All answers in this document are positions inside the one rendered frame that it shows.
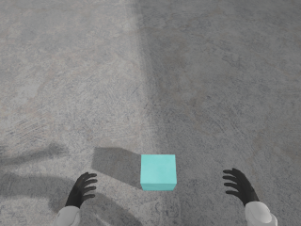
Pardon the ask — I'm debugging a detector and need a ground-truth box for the left robot hand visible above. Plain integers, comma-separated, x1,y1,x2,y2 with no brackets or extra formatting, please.
65,172,98,209

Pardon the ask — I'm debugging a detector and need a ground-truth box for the right robot hand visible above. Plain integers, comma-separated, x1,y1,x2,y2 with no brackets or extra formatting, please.
222,168,260,207

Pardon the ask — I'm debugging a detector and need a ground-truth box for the carton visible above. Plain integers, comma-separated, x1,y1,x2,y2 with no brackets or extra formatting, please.
140,154,177,191

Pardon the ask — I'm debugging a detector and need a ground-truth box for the robot right forearm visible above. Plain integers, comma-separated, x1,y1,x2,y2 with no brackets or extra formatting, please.
245,201,277,226

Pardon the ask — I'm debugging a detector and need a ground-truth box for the robot left forearm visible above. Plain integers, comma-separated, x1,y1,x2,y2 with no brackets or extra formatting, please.
51,205,81,226

